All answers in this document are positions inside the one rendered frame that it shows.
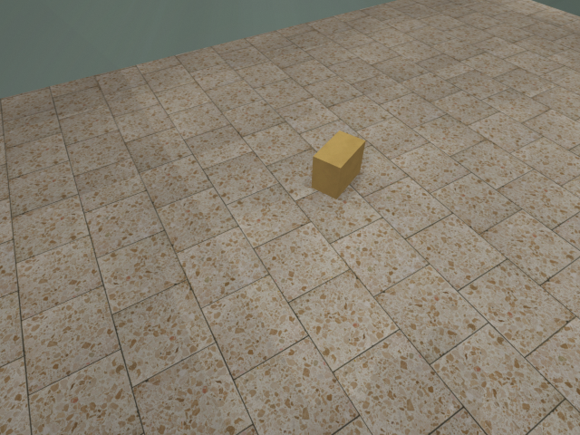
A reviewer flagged carton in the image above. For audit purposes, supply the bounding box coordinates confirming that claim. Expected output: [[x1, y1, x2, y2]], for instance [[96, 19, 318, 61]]
[[312, 130, 366, 199]]

